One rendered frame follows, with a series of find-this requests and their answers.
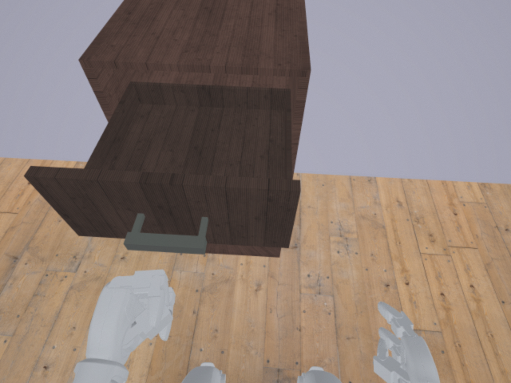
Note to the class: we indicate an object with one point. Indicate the handle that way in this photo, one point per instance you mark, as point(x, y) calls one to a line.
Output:
point(188, 244)

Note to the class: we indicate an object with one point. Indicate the robot right hand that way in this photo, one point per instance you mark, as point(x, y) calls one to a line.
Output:
point(411, 360)

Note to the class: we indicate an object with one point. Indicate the left robot thigh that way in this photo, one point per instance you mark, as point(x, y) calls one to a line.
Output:
point(205, 374)

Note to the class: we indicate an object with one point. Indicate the cabinet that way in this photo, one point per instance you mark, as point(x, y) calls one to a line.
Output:
point(247, 43)

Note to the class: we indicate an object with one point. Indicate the drawer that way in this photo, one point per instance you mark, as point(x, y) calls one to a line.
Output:
point(180, 152)

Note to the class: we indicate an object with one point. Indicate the left robot forearm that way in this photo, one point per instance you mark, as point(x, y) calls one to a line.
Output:
point(93, 370)

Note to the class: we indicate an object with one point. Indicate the robot left hand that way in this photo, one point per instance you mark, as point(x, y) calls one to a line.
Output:
point(143, 297)

